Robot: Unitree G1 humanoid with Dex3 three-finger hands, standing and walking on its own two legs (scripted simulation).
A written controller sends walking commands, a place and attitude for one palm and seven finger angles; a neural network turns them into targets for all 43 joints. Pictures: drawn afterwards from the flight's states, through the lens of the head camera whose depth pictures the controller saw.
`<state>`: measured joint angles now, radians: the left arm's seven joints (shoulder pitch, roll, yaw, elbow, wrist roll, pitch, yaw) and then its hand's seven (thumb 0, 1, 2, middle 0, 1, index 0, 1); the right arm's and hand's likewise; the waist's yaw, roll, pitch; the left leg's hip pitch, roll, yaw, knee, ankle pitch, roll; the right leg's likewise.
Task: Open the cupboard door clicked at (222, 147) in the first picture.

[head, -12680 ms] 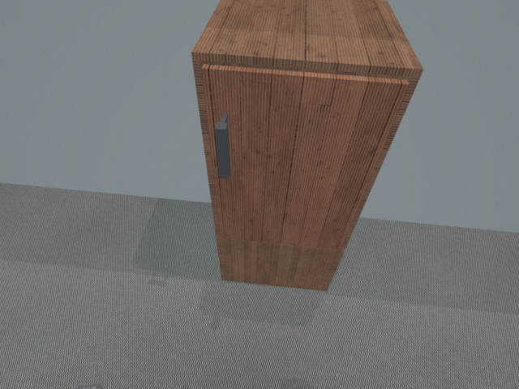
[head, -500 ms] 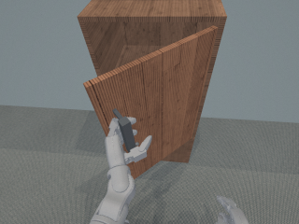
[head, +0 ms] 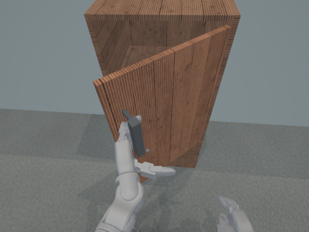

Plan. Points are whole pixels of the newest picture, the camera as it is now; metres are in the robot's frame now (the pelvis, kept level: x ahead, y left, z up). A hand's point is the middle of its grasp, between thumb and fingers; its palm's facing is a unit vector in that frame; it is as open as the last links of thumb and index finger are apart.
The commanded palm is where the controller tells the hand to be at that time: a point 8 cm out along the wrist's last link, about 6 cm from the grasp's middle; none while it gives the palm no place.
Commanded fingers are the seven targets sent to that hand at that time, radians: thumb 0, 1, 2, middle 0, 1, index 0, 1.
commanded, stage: slide the hand sideways off the handle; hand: left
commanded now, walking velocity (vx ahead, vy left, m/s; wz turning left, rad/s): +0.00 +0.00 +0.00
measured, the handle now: (133, 133) +0.36 +0.07 +0.06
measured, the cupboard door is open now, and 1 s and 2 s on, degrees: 41 46 46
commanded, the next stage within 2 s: draw the hand back to the body in 1.28 s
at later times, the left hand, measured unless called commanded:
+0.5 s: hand (148, 170) +0.26 +0.03 +0.06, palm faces -0.18 -0.98 +0.03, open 16.2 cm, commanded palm +0.24 +0.10 +0.06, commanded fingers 0.00 -0.50 0.30 -0.15 -0.30 -0.15 -0.30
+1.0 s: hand (123, 187) +0.22 +0.08 +0.06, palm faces -0.11 -0.99 +0.02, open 16.1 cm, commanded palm +0.19 +0.14 +0.06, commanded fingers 0.00 -0.50 0.30 -0.15 -0.30 -0.15 -0.30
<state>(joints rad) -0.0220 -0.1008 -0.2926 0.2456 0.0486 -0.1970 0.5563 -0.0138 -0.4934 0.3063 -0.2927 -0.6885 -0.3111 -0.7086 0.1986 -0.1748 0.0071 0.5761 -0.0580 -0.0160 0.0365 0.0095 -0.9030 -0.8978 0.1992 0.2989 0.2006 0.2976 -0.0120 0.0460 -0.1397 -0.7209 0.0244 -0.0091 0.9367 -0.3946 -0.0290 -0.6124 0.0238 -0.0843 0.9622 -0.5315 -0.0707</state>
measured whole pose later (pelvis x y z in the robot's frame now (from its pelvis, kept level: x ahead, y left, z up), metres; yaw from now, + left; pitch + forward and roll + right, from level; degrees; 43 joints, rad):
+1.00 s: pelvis -0.01 +0.02 -0.01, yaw -1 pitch +10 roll +0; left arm 0.41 0.08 -0.24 -0.16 -0.05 -0.30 0.05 -0.02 -0.50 0.30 -0.18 -0.32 -0.19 -0.32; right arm 0.25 -0.21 0.02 0.40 0.00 -0.01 0.02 0.01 -0.90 -0.90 0.20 0.30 0.20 0.30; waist -0.01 0.04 -0.12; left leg -0.76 0.02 0.02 1.01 -0.43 0.00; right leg -0.65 0.02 -0.06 1.02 -0.55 -0.04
